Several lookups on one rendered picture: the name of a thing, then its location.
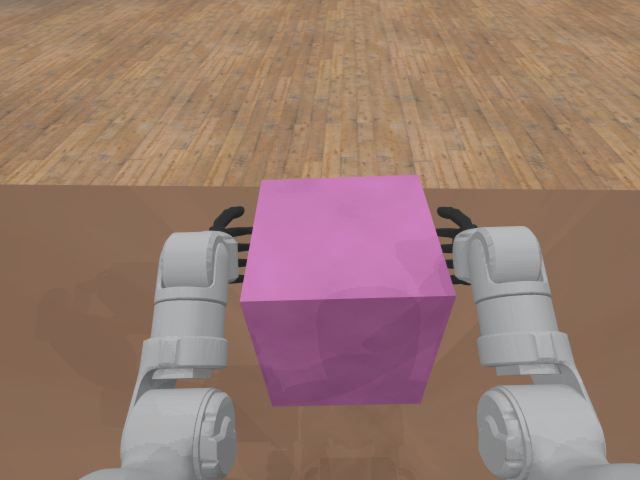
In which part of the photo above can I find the right robot hand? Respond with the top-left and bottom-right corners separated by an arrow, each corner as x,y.
436,207 -> 478,285

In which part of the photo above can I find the robot left forearm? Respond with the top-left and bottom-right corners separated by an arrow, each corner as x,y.
120,231 -> 239,465

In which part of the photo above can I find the robot right forearm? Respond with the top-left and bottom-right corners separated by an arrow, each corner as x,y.
452,226 -> 606,455

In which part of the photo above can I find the right robot upper arm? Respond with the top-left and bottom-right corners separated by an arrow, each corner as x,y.
477,384 -> 640,480

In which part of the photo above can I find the left robot hand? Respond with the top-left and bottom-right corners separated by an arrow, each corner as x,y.
209,206 -> 253,284

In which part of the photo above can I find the left robot upper arm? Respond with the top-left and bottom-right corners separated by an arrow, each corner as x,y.
79,388 -> 237,480

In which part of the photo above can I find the carton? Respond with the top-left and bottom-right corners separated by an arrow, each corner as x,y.
240,175 -> 456,407

